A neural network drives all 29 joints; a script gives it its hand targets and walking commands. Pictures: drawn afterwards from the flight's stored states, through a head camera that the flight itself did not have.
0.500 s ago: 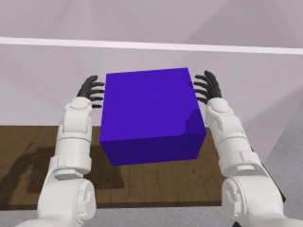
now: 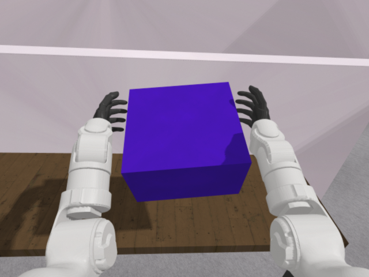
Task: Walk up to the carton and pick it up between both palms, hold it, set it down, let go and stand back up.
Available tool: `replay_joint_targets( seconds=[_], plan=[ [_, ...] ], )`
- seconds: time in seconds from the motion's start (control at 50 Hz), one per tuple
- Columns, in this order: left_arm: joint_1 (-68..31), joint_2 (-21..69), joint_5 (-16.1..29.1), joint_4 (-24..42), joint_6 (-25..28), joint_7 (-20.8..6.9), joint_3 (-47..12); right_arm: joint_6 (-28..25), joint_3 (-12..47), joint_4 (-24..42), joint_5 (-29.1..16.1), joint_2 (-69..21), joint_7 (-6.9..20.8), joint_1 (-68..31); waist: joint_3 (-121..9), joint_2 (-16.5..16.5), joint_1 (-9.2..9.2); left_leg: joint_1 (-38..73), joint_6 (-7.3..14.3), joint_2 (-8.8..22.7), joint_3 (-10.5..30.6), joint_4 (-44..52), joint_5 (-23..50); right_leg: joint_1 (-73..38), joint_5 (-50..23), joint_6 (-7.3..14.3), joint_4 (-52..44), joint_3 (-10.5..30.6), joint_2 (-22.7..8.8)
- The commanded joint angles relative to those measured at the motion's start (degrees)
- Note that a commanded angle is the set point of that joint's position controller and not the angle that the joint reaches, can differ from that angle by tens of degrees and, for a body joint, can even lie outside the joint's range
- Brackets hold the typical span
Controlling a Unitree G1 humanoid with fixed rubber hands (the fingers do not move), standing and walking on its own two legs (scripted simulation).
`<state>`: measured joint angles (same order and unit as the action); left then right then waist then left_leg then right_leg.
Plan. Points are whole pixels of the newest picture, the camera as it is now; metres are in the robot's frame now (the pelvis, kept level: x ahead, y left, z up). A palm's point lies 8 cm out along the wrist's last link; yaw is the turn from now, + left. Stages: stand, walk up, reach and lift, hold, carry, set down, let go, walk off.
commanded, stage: hold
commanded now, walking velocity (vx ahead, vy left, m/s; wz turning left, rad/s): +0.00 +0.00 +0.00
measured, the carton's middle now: (183, 141) +0.40 +0.00 +0.14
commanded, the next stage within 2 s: none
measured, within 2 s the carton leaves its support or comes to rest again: neither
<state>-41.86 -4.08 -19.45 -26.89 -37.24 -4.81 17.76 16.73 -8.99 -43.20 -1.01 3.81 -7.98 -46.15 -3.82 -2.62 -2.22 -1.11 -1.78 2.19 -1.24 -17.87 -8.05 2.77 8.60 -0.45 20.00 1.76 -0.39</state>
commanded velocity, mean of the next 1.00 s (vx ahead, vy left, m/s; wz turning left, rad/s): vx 0.00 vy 0.00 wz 0.00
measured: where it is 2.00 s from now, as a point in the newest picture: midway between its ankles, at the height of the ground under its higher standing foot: outside the picture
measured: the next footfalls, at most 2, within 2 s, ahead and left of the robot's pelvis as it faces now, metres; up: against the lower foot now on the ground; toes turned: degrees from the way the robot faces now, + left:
none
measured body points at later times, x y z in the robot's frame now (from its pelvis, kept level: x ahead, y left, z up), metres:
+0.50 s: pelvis +0.00 +0.00 +0.00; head -0.09 +0.02 +0.44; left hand +0.38 +0.18 +0.21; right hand +0.38 -0.16 +0.23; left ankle +0.03 +0.14 -0.75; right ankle +0.04 -0.12 -0.75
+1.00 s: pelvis +0.00 +0.00 +0.00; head -0.09 +0.02 +0.44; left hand +0.38 +0.18 +0.21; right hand +0.38 -0.16 +0.23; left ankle +0.03 +0.14 -0.75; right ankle +0.04 -0.12 -0.75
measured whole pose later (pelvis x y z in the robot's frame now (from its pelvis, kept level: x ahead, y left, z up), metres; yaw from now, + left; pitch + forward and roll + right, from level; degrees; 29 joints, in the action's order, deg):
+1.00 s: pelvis +0.00 +0.00 +0.00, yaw +0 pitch -9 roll +0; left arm -41.7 -4.0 -19.7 -26.7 -37.3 -5.0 17.8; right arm 16.5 -9.0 -43.0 -1.0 3.8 -8.0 -46.1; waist -3.7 -2.6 -2.2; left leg -1.1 -1.8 2.2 -1.2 -17.8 -8.0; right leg 2.8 8.6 -0.4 20.0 1.8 -0.4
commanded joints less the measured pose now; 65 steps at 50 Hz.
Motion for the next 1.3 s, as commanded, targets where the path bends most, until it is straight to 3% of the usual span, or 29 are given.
replay_joint_targets(
  seconds=[0.0,0.08,0.1,0.22,0.24,0.26,0.36,0.4,0.42,0.5,0.52,0.54,0.62,0.68,0.7,0.72,0.84,0.9,0.92,0.94,0.96,1.02,1.04,1.08,1.1,1.14,1.18,1.26,1.28],
  plan=[
    [-35.9,31.0,7.0,14.8,4.6,-10.6,-12.0,-2.4,14.7,12.5,-7.7,-31.1,9.5,-31.2,-10.4,1.9,-0.82,0.4,2.9,-5.5,-3.0,4.6,6.6,-6.8,-3.4,-1.6,-6.6,-5.4,2.3],
    [-36.9,33.0,9.1,14.2,4.8,-10.1,-14.4,-3.4,14.4,15.0,-8.2,-29.9,9.7,-33.4,-11.3,1.9,-2.67,0.7,2.6,-5.5,-2.4,4.5,5.4,-5.2,-1.7,-1.4,-7.4,-5.4,2.3],
    [-37.0,32.9,8.3,16.2,5.6,-9.7,-14.5,-3.8,14.8,15.1,-8.1,-31.3,9.6,-33.1,-12.4,2.6,-1.17,2.2,2.3,-4.8,-1.8,4.4,7.1,-5.0,-1.7,-0.8,-6.7,-5.6,2.6],
    [-37.9,33.7,9.1,16.4,5.2,-9.6,-15.8,-3.9,15.3,16.2,-8.7,-31.8,9.8,-34.4,-12.7,1.6,-1.37,-0.2,2.1,-5.0,-2.2,4.6,4.9,-5.9,-1.2,-0.9,-6.3,-5.8,2.9],
    [-36.0,32.0,8.0,14.6,4.6,-9.6,-13.3,-2.6,15.8,11.6,-8.6,-31.3,10.0,-30.9,-8.8,1.1,-0.56,-0.4,2.6,-5.1,-2.2,5.0,4.2,-5.5,-0.5,-1.0,-6.8,-5.5,3.0],
    [-37.6,33.9,8.8,14.2,4.9,-9.7,-15.2,-3.1,14.3,12.9,-8.3,-31.0,9.9,-33.4,-10.6,1.9,-2.42,0.7,2.4,-5.1,-2.2,5.0,3.8,-4.6,0.0,-1.3,-7.1,-5.6,2.8],
    [-36.3,33.9,9.0,16.8,5.2,-9.5,-15.0,-3.3,15.1,12.8,-9.1,-31.0,10.2,-31.0,-13.1,2.3,-1.41,1.4,2.0,-5.0,-1.8,4.7,7.6,-7.5,-3.5,-1.0,-6.5,-5.4,3.0],
    [-36.1,35.2,9.9,14.6,5.1,-9.7,-16.9,-3.7,13.6,14.3,-7.9,-30.6,10.0,-32.6,-11.7,2.6,-3.41,1.2,1.9,-4.7,-1.6,5.2,5.4,-5.4,-1.7,-0.6,-6.8,-6.2,3.1],
    [-37.6,34.0,9.3,18.5,5.5,-9.5,-16.2,-3.6,14.9,14.3,-8.5,-31.0,10.1,-32.2,-12.6,2.5,-2.19,1.3,1.8,-5.0,-1.8,4.1,7.5,-6.4,-3.9,-1.1,-6.6,-5.9,3.0],
    [-37.3,34.3,9.0,16.5,5.1,-9.3,-15.8,-3.1,14.3,11.9,-8.4,-30.5,10.3,-31.2,-11.3,3.7,-2.31,0.9,1.8,-4.7,-1.4,5.1,5.1,-5.8,-1.1,-0.6,-6.7,-5.4,3.3],
    [-35.8,32.2,8.2,14.9,5.1,-9.6,-13.6,-2.7,14.5,11.8,-8.4,-30.5,10.5,-30.4,-11.3,1.6,-0.93,-0.4,2.5,-5.1,-2.1,5.1,5.1,-6.8,-0.6,-1.1,-6.8,-5.4,3.5],
    [-38.2,33.7,9.9,16.0,5.8,-9.4,-15.8,-3.6,16.6,16.6,-9.3,-31.7,10.2,-34.5,-14.1,1.4,-1.12,0.4,2.7,-5.2,-1.9,4.6,5.2,-5.4,-0.7,-1.4,-6.6,-5.6,3.2],
    [-37.0,33.2,7.8,14.4,5.1,-9.7,-14.3,-3.1,12.5,11.0,-6.9,-31.0,10.5,-31.5,-10.5,2.7,-2.40,0.8,2.4,-4.8,-2.1,5.6,2.3,-3.9,1.7,-0.3,-7.1,-5.9,2.8],
    [-35.7,31.5,8.0,14.2,4.8,-9.6,-12.9,-2.8,13.4,10.7,-7.1,-30.4,10.7,-30.6,-9.8,2.0,-0.92,-0.5,2.9,-4.9,-2.0,5.7,4.0,-5.8,0.3,-0.6,-6.6,-5.8,3.1],
    [-35.5,32.8,8.4,13.5,4.7,-10.2,-14.0,-2.5,12.8,11.3,-7.2,-30.1,10.4,-30.6,-9.3,2.5,-2.51,-1.0,2.5,-4.9,-2.0,5.6,3.6,-6.0,0.0,-0.6,-7.4,-5.4,2.8],
    [-35.2,32.6,7.7,15.5,5.0,-10.1,-13.4,-2.9,14.0,13.2,-7.3,-30.4,10.4,-31.6,-11.5,1.7,-0.97,0.0,2.7,-5.3,-2.4,4.7,5.4,-7.4,-1.7,-1.2,-6.7,-5.8,3.1],
    [-37.9,33.7,9.7,16.4,5.5,-10.0,-15.6,-3.9,15.1,15.5,-8.1,-31.1,9.9,-32.6,-12.6,1.7,-2.32,0.6,2.6,-5.2,-2.2,4.9,5.0,-5.0,0.2,-1.2,-6.9,-6.0,2.9],
    [-36.3,32.1,7.8,14.7,4.9,-9.4,-13.1,-3.0,14.4,11.7,-7.7,-31.1,10.1,-31.5,-10.6,2.5,-1.22,0.7,2.7,-5.3,-2.1,4.9,4.6,-6.0,-0.5,-1.1,-7.1,-5.6,2.5],
    [-34.6,33.2,9.2,14.6,4.9,-9.6,-15.3,-3.3,14.9,13.7,-8.1,-30.5,9.9,-31.7,-12.2,2.3,-2.39,1.0,2.3,-5.2,-2.2,4.4,6.3,-5.7,-2.1,-1.0,-7.0,-5.6,2.9],
    [-33.2,31.9,7.5,14.1,4.6,-9.7,-13.6,-3.1,14.8,14.3,-8.2,-30.9,9.7,-32.3,-11.2,1.0,-0.63,1.1,2.3,-5.3,-1.7,4.3,7.5,-6.4,-2.7,-1.2,-6.8,-5.5,3.3],
    [-37.6,34.1,9.9,16.2,5.5,-9.6,-16.9,-3.8,14.4,14.9,-8.1,-31.2,9.9,-32.7,-12.4,2.5,-3.32,1.3,1.9,-5.2,-2.0,4.3,6.0,-5.7,-2.1,-1.1,-7.0,-5.7,3.0],
    [-37.2,31.7,7.4,12.1,4.9,-9.6,-13.0,-3.1,13.6,12.1,-7.5,-31.6,10.3,-33.3,-8.4,2.2,-0.04,-2.0,2.5,-5.3,-2.7,5.8,0.8,-4.7,2.7,-1.1,-7.3,-5.6,2.8],
    [-36.2,34.0,8.8,14.8,5.6,-9.5,-14.7,-4.2,15.1,15.6,-8.2,-32.0,10.2,-32.8,-12.3,1.1,-1.18,0.6,3.0,-5.2,-2.2,5.1,4.1,-5.2,-0.1,-0.8,-6.7,-5.7,2.8],
    [-37.3,32.0,8.2,16.0,5.1,-9.7,-14.4,-2.7,13.8,10.0,-8.0,-30.5,10.3,-29.6,-8.7,3.1,-1.64,-0.6,2.3,-5.0,-2.4,4.8,5.7,-5.7,-2.5,-1.2,-6.6,-5.1,2.6],
    [-34.1,32.5,8.2,15.9,4.8,-9.8,-14.7,-3.5,15.1,14.7,-8.8,-30.7,9.9,-31.6,-11.4,1.3,-1.64,2.1,2.5,-5.0,-2.0,4.4,8.7,-6.1,-4.6,-1.2,-6.8,-5.2,2.6],
    [-34.7,31.3,7.3,16.6,5.0,-10.3,-12.2,-2.7,16.2,13.2,-8.4,-30.9,9.6,-29.5,-10.6,0.1,-0.37,1.6,3.0,-5.4,-2.4,4.6,8.0,-6.8,-4.0,-1.5,-6.9,-5.0,2.8],
    [-35.6,32.7,8.7,14.0,4.4,-10.3,-14.5,-2.8,13.6,13.9,-7.8,-29.7,9.7,-32.2,-9.9,1.7,-2.18,0.7,2.6,-5.1,-2.1,5.0,3.3,-4.9,0.2,-1.0,-7.2,-5.4,2.9],
    [-35.7,31.0,7.6,18.6,4.9,-9.7,-13.8,-2.7,15.6,12.1,-9.4,-31.2,10.0,-29.7,-11.3,2.9,-1.11,1.3,2.5,-5.2,-2.4,3.7,9.1,-6.6,-4.6,-1.5,-6.4,-4.8,2.5],
    [-34.4,31.7,7.4,16.6,4.5,-10.2,-13.3,-2.3,15.2,12.4,-8.5,-30.1,9.7,-28.6,-9.3,0.8,-1.68,2.3,2.4,-4.2,-2.2,4.5,8.2,-6.6,-4.4,-1.1,-6.8,-5.6,3.1]
  ],
)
